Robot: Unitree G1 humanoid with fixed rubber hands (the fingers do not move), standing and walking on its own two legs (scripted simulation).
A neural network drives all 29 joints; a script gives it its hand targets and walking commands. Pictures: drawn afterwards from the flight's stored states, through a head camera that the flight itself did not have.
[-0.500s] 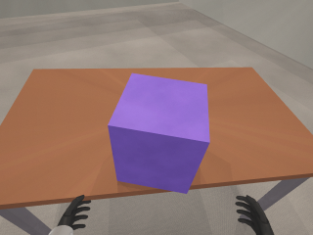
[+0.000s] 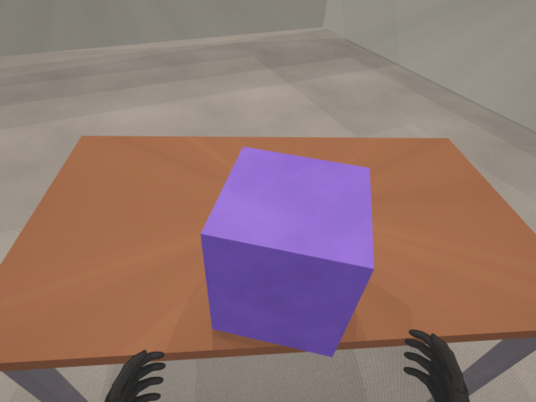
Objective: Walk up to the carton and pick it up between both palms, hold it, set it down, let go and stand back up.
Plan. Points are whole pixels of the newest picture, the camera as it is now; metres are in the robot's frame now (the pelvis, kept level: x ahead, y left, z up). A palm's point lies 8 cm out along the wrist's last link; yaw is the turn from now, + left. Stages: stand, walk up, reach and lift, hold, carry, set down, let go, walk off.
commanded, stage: reach and lift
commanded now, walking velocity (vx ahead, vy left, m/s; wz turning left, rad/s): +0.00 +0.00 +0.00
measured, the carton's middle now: (287, 251) +0.35 +0.01 +0.04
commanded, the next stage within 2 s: none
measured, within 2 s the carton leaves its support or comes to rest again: neither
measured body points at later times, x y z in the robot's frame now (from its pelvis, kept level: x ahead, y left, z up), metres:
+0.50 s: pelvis -0.01 +0.01 +0.00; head -0.04 +0.01 +0.45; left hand +0.18 +0.23 +0.06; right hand +0.17 -0.20 +0.05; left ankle -0.01 +0.11 -0.75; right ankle -0.01 -0.13 -0.75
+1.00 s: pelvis +0.01 -0.01 +0.00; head +0.00 +0.00 +0.45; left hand +0.26 +0.23 +0.11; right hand +0.25 -0.21 +0.10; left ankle -0.01 +0.11 -0.75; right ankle -0.01 -0.13 -0.75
